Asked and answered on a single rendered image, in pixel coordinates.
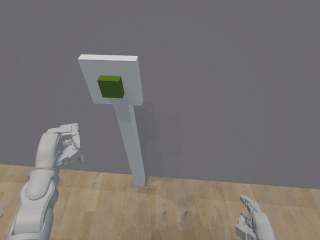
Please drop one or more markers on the robot left forearm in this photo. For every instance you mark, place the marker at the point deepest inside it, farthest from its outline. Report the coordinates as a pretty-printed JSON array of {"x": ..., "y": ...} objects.
[{"x": 38, "y": 197}]

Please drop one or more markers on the button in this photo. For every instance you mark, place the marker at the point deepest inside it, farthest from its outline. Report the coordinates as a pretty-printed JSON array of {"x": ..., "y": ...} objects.
[{"x": 111, "y": 86}]

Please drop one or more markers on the right robot hand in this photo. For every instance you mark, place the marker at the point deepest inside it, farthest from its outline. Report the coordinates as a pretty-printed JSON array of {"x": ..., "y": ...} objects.
[{"x": 259, "y": 226}]

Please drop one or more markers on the panel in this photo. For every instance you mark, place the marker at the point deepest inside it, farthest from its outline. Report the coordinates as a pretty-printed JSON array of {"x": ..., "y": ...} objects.
[{"x": 126, "y": 66}]

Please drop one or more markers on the left robot hand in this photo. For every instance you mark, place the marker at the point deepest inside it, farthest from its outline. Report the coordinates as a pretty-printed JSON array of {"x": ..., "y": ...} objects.
[{"x": 50, "y": 148}]

